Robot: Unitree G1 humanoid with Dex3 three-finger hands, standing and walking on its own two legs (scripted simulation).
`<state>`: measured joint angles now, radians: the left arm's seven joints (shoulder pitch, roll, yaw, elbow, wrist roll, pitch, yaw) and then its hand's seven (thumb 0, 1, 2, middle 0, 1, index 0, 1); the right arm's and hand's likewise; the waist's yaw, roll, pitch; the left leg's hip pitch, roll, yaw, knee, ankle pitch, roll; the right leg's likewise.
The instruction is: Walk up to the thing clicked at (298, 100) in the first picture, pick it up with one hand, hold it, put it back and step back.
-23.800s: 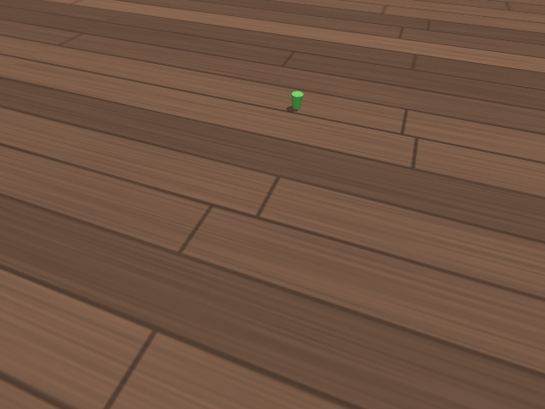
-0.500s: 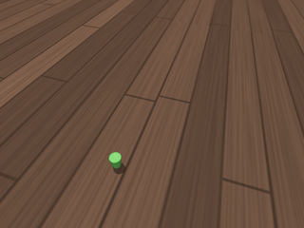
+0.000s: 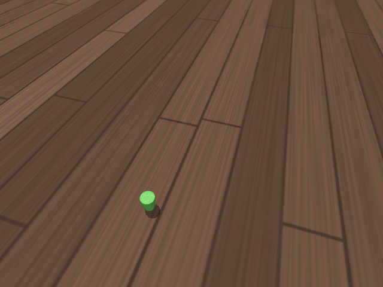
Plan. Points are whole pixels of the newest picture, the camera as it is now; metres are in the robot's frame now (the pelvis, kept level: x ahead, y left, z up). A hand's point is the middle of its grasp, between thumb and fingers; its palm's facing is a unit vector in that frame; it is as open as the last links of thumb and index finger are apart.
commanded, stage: stand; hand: left
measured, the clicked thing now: (148, 202) +0.71 +0.26 -0.73
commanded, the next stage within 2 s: walk up in 0.82 s
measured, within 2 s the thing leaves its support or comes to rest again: neither
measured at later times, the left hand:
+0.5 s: hand out of the picture +0.05 +0.24 -0.15, palm faces -0.03 -0.94 -0.35, open 7.4 cm
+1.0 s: hand out of the picture +0.05 +0.27 -0.15, palm faces +0.03 -0.94 -0.35, open 7.4 cm
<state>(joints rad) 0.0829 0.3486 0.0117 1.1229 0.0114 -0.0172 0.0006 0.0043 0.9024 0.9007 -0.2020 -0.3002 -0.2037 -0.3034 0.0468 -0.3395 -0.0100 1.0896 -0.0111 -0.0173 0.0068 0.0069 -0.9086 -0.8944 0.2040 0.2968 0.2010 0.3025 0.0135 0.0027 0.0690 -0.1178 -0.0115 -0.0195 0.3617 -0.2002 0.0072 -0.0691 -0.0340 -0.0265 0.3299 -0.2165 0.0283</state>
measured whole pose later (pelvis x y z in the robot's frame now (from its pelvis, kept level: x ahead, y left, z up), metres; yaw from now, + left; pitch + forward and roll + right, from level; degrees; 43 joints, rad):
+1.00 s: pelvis +0.00 +0.00 +0.00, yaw +1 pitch -3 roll -1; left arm 0.23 0.37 0.07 1.03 0.04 -0.05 -0.04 0.00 0.90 0.90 -0.20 -0.30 -0.21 -0.30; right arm 0.20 -0.40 -0.05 1.04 -0.04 -0.01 0.05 0.01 -0.91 -0.89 0.20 0.30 0.20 0.30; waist 0.02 0.02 0.04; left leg -0.31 0.03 0.00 0.72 -0.42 0.02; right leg -0.08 -0.01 -0.03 0.37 -0.24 -0.03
